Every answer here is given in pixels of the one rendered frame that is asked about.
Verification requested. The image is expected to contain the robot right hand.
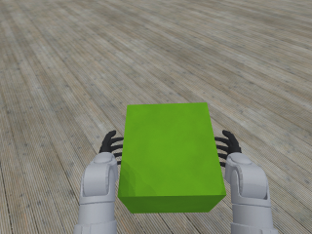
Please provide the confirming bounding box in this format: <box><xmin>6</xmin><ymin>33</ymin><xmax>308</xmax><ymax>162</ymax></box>
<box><xmin>214</xmin><ymin>130</ymin><xmax>242</xmax><ymax>168</ymax></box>

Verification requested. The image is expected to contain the carton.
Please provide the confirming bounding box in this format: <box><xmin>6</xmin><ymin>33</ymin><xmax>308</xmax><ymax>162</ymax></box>
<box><xmin>117</xmin><ymin>102</ymin><xmax>227</xmax><ymax>214</ymax></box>

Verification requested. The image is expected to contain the robot left hand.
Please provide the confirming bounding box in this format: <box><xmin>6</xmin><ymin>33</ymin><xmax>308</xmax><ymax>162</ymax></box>
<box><xmin>99</xmin><ymin>130</ymin><xmax>124</xmax><ymax>165</ymax></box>

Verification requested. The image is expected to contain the left robot forearm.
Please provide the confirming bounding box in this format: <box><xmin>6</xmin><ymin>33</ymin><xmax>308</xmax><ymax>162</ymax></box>
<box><xmin>73</xmin><ymin>152</ymin><xmax>119</xmax><ymax>234</ymax></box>

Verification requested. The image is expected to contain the right robot forearm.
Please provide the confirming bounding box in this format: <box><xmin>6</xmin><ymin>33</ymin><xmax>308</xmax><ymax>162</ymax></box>
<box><xmin>224</xmin><ymin>152</ymin><xmax>279</xmax><ymax>234</ymax></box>

